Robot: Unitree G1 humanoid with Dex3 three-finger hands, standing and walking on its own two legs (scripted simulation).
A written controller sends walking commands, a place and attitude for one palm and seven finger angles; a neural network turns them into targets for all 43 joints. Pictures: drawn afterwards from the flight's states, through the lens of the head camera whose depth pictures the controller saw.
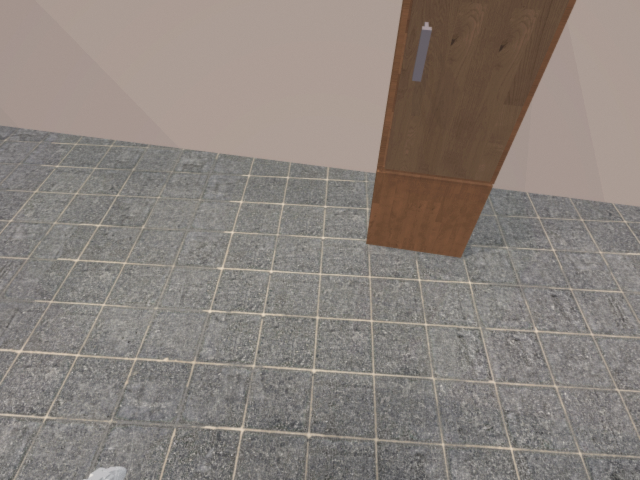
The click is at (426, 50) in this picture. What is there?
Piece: cupboard door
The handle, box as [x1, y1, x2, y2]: [412, 22, 431, 81]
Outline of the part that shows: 428,22 425,22 422,26 412,80 420,81 431,31 431,27 428,26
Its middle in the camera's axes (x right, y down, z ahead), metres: +0.26 -0.49 +1.01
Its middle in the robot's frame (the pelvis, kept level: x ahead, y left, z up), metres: +1.11 -0.20 +0.06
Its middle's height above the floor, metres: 0.83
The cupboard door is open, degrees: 0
